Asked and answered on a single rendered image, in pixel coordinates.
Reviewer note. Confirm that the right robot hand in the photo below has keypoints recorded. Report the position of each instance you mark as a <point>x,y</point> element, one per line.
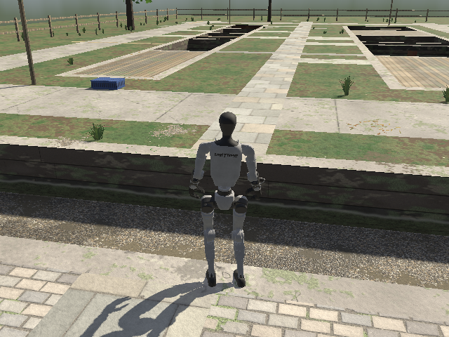
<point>258,193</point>

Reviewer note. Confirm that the right robot thigh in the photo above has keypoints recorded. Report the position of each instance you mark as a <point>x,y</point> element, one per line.
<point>239,214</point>

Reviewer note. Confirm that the right robot forearm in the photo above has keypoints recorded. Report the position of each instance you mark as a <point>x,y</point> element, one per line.
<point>256,184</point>

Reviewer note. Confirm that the humanoid robot head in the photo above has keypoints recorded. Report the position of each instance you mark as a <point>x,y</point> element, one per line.
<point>227,122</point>

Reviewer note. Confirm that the left robot forearm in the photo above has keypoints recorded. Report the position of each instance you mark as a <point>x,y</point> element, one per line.
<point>193,182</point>

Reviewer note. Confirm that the robot left upper arm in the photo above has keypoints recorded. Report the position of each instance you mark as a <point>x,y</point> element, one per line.
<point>204,148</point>

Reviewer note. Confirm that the left robot hand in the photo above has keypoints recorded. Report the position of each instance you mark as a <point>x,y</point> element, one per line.
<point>192,194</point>

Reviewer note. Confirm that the robot right upper arm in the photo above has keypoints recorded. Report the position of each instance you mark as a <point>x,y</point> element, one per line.
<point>248,151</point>

